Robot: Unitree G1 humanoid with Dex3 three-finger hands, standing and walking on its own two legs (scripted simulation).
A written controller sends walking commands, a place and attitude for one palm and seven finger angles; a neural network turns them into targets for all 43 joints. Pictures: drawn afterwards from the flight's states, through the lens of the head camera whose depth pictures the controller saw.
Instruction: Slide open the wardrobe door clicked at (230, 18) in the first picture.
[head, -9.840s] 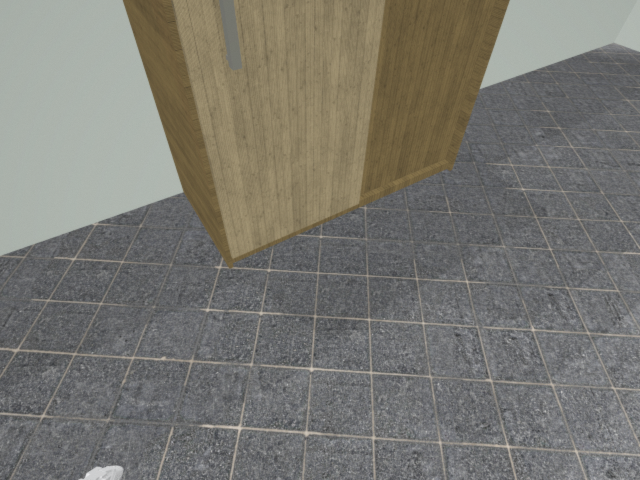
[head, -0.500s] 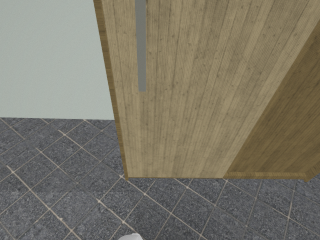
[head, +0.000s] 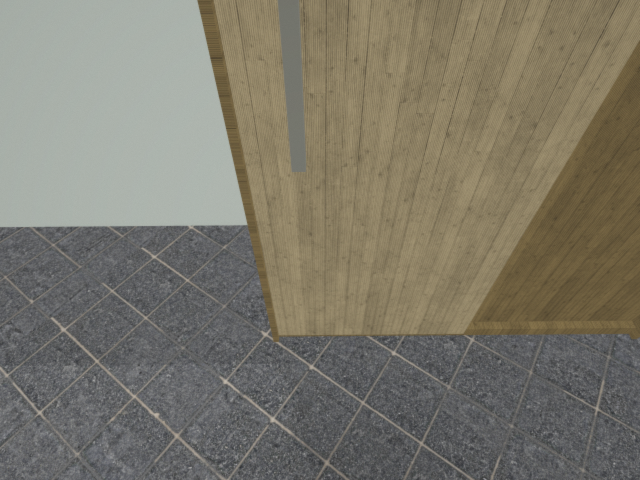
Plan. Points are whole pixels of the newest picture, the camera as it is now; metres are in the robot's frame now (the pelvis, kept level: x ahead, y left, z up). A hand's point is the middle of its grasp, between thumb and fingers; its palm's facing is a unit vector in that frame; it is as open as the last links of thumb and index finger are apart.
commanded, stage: come to a stop and stand still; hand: left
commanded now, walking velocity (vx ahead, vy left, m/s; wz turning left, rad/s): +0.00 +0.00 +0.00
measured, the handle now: (294, 88) +0.63 +0.08 +0.17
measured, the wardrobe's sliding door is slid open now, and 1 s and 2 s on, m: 0.00 0.00 0.00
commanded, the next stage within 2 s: look again from close up in 0.12 s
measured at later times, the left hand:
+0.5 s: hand out of the picture -0.01 +0.20 -0.18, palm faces -0.01 -0.98 -0.19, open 7.4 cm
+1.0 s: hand out of the picture -0.01 +0.19 -0.18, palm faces +0.02 -0.98 -0.19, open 7.4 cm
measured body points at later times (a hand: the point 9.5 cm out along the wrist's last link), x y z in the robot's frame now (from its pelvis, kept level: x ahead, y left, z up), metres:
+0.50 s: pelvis +0.00 +0.02 +0.00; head +0.01 +0.03 +0.45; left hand +0.00 +0.25 -0.16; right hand +0.01 -0.21 -0.16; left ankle +0.03 +0.13 -0.74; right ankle -0.01 -0.12 -0.74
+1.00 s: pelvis +0.00 +0.02 +0.00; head +0.01 +0.02 +0.45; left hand -0.01 +0.24 -0.16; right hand -0.01 -0.20 -0.16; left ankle +0.03 +0.13 -0.74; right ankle -0.01 -0.12 -0.74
